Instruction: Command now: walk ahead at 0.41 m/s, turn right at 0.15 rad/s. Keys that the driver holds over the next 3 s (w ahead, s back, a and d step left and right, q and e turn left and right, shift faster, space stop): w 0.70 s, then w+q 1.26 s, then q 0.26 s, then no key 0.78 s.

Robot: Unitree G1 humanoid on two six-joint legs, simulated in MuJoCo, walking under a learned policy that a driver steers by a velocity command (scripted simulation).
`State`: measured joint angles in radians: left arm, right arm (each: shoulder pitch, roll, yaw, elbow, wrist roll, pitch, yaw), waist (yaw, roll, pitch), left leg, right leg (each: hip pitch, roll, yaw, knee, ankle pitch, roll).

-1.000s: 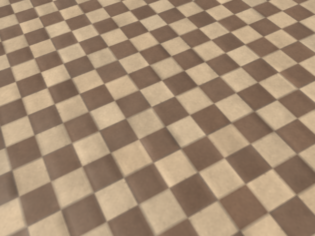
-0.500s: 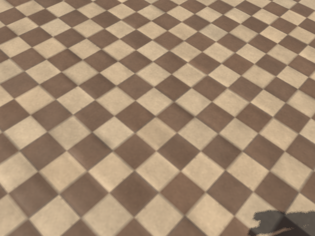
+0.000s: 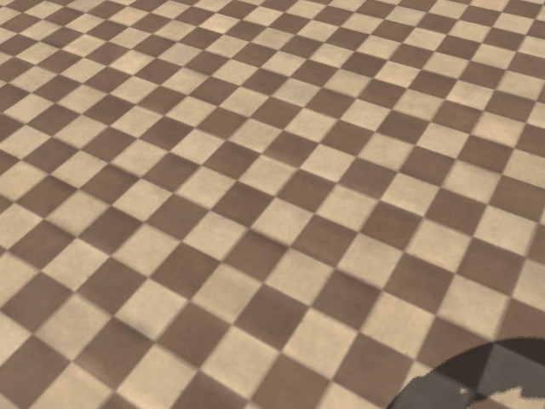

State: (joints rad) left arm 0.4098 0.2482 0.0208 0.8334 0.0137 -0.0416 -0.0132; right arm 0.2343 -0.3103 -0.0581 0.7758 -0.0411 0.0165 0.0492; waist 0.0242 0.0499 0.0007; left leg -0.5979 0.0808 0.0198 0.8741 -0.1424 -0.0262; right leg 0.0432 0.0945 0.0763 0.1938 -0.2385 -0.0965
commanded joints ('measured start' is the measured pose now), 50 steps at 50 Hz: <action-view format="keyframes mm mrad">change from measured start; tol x32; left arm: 1 62 160 38 -6 2 -20 9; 32 -456 56 -10 -86 17 -10 -26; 38 63 237 61 40 65 -46 22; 50 -84 74 34 86 2 -82 21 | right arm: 1 -201 -51 -5 -116 2 -28 2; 12 310 -259 -61 -2 -20 -71 -53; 50 27 28 -2 90 14 -24 -9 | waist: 1 55 -127 129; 12 -143 220 -276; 33 -62 13 95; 39 73 -297 -356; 50 -42 -106 70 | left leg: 1 -185 -7 17 -85 27 1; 10 472 -141 79 -364 -29 145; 12 923 324 -642 -531 -358 299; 18 457 141 -264 -696 39 235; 36 679 115 -49 -404 768 171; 39 54 -156 -8 405 -387 113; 50 -62 31 -43 204 27 72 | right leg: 1 27 -273 176 -77 136 -130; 10 -57 -239 42 378 899 -41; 12 -544 16 -47 1027 -118 24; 14 -651 -61 55 1125 -125 -7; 36 -328 -57 -156 288 101 -25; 39 299 -556 610 113 -52 -222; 50 -160 -321 -112 -79 278 -52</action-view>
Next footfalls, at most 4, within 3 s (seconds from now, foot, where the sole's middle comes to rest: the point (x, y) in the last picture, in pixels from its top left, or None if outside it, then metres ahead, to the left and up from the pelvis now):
0.20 left None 0.28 0.12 -0.78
0.74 right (334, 383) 0.58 -0.06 -0.78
1.30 left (255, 296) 0.84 0.15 -0.78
1.84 right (262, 202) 1.20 0.14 -0.78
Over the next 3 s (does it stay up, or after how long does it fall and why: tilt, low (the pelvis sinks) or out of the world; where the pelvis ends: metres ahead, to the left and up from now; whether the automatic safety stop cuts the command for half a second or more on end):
stays up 1.18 0.28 0.00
